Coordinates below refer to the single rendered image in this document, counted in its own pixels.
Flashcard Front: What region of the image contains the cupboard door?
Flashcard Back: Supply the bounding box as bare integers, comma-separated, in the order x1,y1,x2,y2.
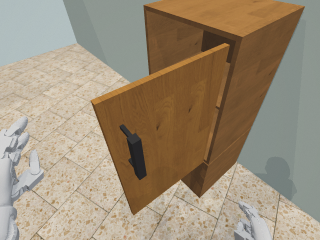
90,43,230,215

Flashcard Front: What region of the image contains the robot left forearm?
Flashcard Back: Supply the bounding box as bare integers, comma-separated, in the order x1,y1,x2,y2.
0,205,20,240

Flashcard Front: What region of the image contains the robot right hand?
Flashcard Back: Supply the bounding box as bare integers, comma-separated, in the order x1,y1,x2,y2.
234,201,273,240

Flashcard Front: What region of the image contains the robot left hand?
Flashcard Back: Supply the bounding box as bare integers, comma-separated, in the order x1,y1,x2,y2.
0,116,44,207

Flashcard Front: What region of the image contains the handle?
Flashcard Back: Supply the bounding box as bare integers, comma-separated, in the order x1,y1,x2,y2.
119,124,147,180

